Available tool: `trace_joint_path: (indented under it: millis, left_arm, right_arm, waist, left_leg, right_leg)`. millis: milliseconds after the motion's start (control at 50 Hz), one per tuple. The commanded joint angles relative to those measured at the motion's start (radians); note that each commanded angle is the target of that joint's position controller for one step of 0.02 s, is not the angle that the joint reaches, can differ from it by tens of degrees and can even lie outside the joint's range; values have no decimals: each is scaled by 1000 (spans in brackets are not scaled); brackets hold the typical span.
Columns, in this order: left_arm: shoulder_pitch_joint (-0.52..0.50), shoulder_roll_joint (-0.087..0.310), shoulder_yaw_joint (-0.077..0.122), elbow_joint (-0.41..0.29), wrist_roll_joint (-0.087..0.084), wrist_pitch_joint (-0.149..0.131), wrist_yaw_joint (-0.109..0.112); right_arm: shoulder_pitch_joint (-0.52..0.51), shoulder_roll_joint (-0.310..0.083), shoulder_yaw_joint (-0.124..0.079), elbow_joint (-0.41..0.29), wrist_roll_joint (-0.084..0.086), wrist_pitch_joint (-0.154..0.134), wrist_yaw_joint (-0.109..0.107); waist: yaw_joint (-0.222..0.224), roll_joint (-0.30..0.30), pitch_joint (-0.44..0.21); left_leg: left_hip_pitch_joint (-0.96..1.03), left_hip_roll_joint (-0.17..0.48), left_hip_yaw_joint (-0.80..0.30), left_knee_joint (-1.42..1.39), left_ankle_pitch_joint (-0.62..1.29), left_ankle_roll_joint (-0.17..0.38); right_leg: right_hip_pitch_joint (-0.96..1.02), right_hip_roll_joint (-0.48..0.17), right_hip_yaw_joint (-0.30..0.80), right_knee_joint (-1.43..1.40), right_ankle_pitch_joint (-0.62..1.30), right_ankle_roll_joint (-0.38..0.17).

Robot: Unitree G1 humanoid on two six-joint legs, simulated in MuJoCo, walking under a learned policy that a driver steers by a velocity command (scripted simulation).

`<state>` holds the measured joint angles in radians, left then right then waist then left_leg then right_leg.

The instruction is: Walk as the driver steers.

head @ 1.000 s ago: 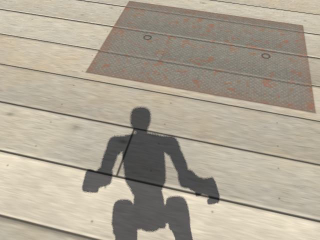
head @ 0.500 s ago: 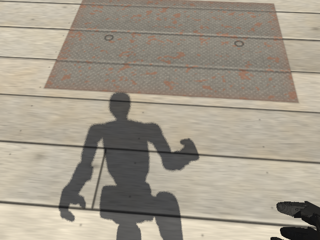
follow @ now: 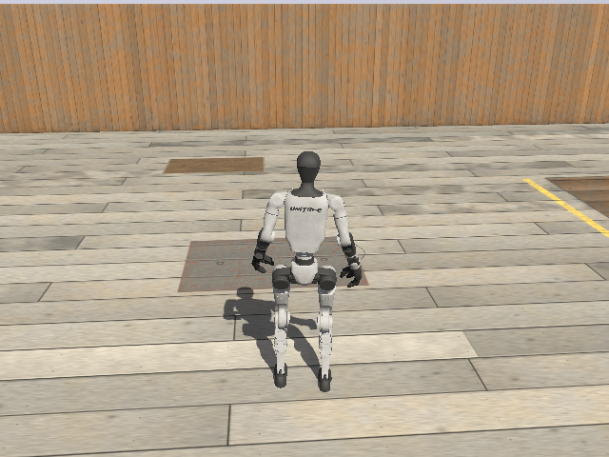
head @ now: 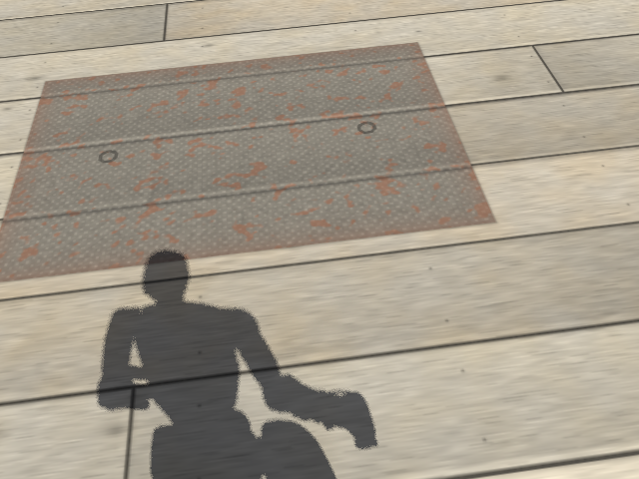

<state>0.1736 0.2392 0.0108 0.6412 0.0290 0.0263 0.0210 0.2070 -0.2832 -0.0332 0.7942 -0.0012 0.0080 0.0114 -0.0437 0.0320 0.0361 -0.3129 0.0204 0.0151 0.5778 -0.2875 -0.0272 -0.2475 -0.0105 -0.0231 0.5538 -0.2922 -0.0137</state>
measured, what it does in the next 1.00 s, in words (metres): walks ahead: left foot, then right foot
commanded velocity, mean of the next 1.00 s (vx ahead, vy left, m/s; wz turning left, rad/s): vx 0.32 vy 0.00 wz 0.17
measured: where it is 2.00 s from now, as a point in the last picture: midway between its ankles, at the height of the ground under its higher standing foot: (273, 314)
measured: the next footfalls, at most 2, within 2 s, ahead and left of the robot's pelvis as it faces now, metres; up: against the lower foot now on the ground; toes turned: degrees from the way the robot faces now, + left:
left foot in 0.24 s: +0.03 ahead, +0.12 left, +0.00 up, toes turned +12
right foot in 0.78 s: +0.43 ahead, +0.04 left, +0.00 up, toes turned +16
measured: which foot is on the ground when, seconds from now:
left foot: up 0.00-0.22, down 0.24-0.78, up 0.80-1.00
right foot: down 0.00-0.24, up 0.26-0.76, down 0.78-1.00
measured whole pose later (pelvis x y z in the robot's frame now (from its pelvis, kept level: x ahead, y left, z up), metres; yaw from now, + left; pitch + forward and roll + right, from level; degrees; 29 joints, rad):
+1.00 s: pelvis +0.36 +0.10 +0.01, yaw +11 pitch +1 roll -1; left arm 0.32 0.27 0.06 0.75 -0.01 -0.07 -0.02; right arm 0.19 -0.29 -0.03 0.67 -0.02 -0.10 0.00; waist 0.03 0.04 0.04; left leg -0.59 0.08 -0.08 1.04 -0.28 -0.02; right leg -0.21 0.13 0.05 0.33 -0.14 -0.10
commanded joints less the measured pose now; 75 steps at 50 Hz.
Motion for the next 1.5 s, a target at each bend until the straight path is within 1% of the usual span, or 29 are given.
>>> trace_joint_path:
  millis: [20, 60, 140, 200, 240, 260, 280, 300, 340, 380, 520, 680, 720, 760, 780, 800, 820, 840, 880, 960, 1060, 1140, 1220, 1240, 1260, 1280, 1300, 1360, 1500]
  left_arm:
    - [3, 204, 71, -60, -10, -19, 21]
    - [20, 199, 76, -61, -16, -20, 29]
    - [-52, 209, 92, -65, -27, -6, 26]
    - [-52, 228, 104, -47, -50, -3, 15]
    - [-41, 165, 89, -29, -49, -13, 5]
    - [-75, 84, 63, -60, -14, -24, -4]
    - [-178, 101, 64, -131, -33, -50, -4]
    - [-205, 165, 81, -121, -63, -73, -11]
    - [-157, 188, 94, -75, -44, -100, -15]
    - [-133, 178, 98, -55, -23, -113, -18]
    - [-213, 109, 75, -49, -31, -127, -35]
    - [-329, 112, 57, -77, -56, -151, -85]
    - [-254, 144, 71, -59, -52, -149, -85]
    - [-14, 203, 100, 1, -49, -139, -72]
    - [166, 238, 107, 32, -43, -131, -64]
    - [248, 320, 127, 51, -43, -133, -68]
    - [245, 216, 103, 64, -61, -132, -69]
    - [169, 196, 94, 51, -55, -126, -58]
    - [84, 176, 85, 29, -36, -118, -50]
    - [49, 168, 79, 17, -43, -120, -38]
    - [114, 218, 94, 43, -56, -106, -16]
    - [189, 219, 96, 66, -68, -86, -7]
    - [170, 195, 91, 56, -56, -70, -6]
    - [171, 143, 72, 44, -47, -74, -12]
    - [258, 64, 48, 20, -49, -81, -14]
    - [307, 100, 44, 0, -69, -88, -13]
    - [248, 190, 68, 16, -77, -82, -10]
    - [112, 183, 79, -16, -54, -68, -16]
    - [20, 87, 44, -40, -39, -68, -35]
  right_arm:
    - [-50, -126, -43, -88, 15, -8, -5]
    - [-58, -109, -48, -105, 22, 0, 2]
    - [-32, -82, -44, -116, 28, 24, 14]
    - [6, -85, -49, -122, 34, 34, 28]
    - [142, -123, -73, -69, 34, 27, 19]
    - [233, -239, -105, -64, 37, 14, 1]
    - [244, -305, -107, -104, 1, -25, 17]
    - [201, -230, -86, -115, -8, -52, 20]
    - [136, -167, -63, -126, 16, -68, 5]
    - [123, -155, -53, -134, 15, -64, -12]
    - [212, -150, -54, -101, 13, -60, -39]
    - [273, -159, -55, -37, 16, -58, -33]
    - [253, -177, -59, -36, 13, -56, -37]
    - [220, -189, -59, -42, 5, -45, -42]
    - [218, -165, -46, -62, -13, -46, -46]
    - [338, -50, -14, -86, -19, -62, -33]
    - [261, -121, -19, -91, -3, -89, -25]
    - [137, -164, -32, -131, 34, -113, -12]
    - [39, -146, -27, -154, 12, -140, -9]
    - [87, -109, -24, -155, -18, -113, -14]
    - [-123, -51, 0, -215, -19, -114, -15]
    - [-206, -83, -13, -237, 6, -126, -3]
    - [-87, -141, -50, -214, 13, -139, -2]
    - [29, -179, -66, -204, -2, -144, -10]
    - [154, -261, -87, -191, -24, -137, -18]
    - [207, -251, -90, -157, -9, -123, -5]
    - [155, -164, -69, -173, -3, -118, -5]
    - [41, -89, -43, -164, -12, -108, -10]
    - [62, -133, -61, -84, 3, -126, -1]
  waist:
    - [54, -229, -20]
    - [75, -195, -46]
    - [60, -147, -88]
    - [39, -153, -108]
    - [-12, -59, -101]
    - [-33, 218, -90]
    - [-69, 263, -78]
    - [-60, 123, -19]
    - [-9, 28, 31]
    - [12, 51, 25]
    - [-22, 70, 15]
    - [-67, 96, 85]
    - [-18, 117, 19]
    - [114, 104, -153]
    - [184, 32, -287]
    - [105, -279, -425]
    - [150, -234, -413]
    - [148, -180, -225]
    - [91, -7, -71]
    - [13, -78, -39]
    - [86, -85, -1]
    - [115, -105, -29]
    - [29, -142, -76]
    - [-29, -104, -176]
    - [-33, 111, -340]
    - [-17, 314, -382]
    - [-35, 165, -244]
    - [3, 70, -40]
    - [22, 34, -4]
  left_leg:
    - [-117, -2, 6, 177, -118, 4]
    - [-213, 24, -17, 327, -272, 2]
    - [-155, 30, 21, 270, -207, -17]
    - [-1, -8, 89, 87, -77, 28]
    - [246, -49, 59, -80, -43, 94]
    - [390, 196, -335, -212, -59, 201]
    - [386, 360, -797, -384, -264, 396]
    - [387, 372, -760, -411, -321, 390]
    - [347, 283, -577, -387, -250, 304]
    - [316, 206, -446, -400, -72, 259]
    - [295, 123, -268, -393, 243, 218]
    - [381, 202, -210, -371, 387, 209]
    - [432, 200, -168, -272, 742, 186]
    - [404, 153, -96, 28, 1085, 150]
    - [181, 130, -93, 293, 852, 125]
    - [-233, -80, -72, 715, 22, 34]
    - [-370, -88, -176, 823, -222, 38]
    - [-451, -29, -176, 823, -150, 49]
    - [-397, 37, -141, 681, -49, 54]
    - [-290, 77, -107, 494, -11, 1]
    - [-186, 21, -66, 100, 307, -49]
    - [-125, -16, -101, -46, 360, -46]
    - [59, -13, -95, -138, 219, 28]
    - [259, 78, -162, -132, 185, 83]
    - [617, 311, -483, -143, 71, 206]
    - [684, 426, -827, -247, -173, 285]
    - [575, 382, -735, -278, -274, 249]
    - [279, 257, -371, -332, 35, 196]
    - [212, 221, -137, -431, 305, 244]
  right_leg:
    - [50, -274, 218, -198, 243, -164]
    - [136, -345, 247, -167, 494, -225]
    - [158, -325, 151, -121, 626, -215]
    - [79, -302, 93, -140, 202, -165]
    - [-115, -216, -16, 35, -159, -83]
    - [-378, -97, -138, 432, -318, 18]
    - [-625, 46, 32, 598, -391, 33]
    - [-679, -17, 109, 650, -317, 13]
    - [-658, -64, 112, 589, -104, -8]
    - [-575, -70, 101, 495, 51, 14]
    - [-488, -15, 59, 158, 321, 80]
    - [-429, -9, -8, -53, 324, -10]
    - [-317, 33, -39, -56, 252, -58]
    - [3, 87, -73, -69, 260, -125]
    - [339, -47, 110, -24, 249, -187]
    - [693, -314, 677, -90, 39, -382]
    - [698, -323, 852, -246, -106, -371]
    - [552, -298, 703, -275, -111, -322]
    - [267, -217, 522, -318, 82, -286]
    - [49, -145, 382, -380, 254, -297]
    - [-93, -57, 262, -361, 244, -225]
    - [-3, -88, 350, -277, 162, -192]
    - [58, -91, 424, -99, 186, -135]
    - [-3, -37, 373, 94, 164, -102]
    - [-274, 89, 232, 431, -94, -34]
    - [-490, 77, 184, 651, -318, -12]
    - [-553, 19, 206, 743, -230, -2]
    - [-499, -68, 155, 677, -45, 15]
    - [-447, -83, 119, 351, 134, 25]
Keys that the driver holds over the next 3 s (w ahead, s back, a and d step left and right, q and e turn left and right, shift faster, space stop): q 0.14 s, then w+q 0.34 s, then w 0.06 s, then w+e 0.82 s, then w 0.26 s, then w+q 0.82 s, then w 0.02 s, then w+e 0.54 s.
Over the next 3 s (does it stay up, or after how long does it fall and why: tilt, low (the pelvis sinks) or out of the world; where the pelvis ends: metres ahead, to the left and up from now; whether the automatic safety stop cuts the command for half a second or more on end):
stays up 1.46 0.19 0.01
